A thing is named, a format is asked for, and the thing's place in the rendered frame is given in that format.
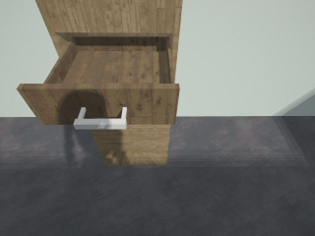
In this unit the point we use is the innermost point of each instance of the handle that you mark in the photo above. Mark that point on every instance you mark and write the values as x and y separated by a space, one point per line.
100 123

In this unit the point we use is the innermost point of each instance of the cabinet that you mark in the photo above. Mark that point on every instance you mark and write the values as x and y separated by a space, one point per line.
138 144

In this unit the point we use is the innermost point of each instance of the drawer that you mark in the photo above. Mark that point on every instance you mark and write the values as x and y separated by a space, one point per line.
105 73

